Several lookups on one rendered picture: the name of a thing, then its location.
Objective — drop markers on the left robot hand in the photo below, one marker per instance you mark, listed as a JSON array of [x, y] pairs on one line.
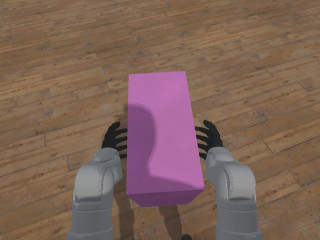
[[110, 141]]

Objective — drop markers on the right robot hand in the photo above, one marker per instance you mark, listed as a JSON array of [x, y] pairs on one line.
[[213, 139]]

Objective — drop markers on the left robot forearm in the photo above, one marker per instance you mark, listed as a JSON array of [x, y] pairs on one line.
[[93, 197]]

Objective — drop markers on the right robot forearm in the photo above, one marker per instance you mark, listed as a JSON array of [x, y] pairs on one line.
[[235, 188]]

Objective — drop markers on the carton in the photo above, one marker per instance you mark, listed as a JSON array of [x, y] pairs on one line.
[[163, 162]]

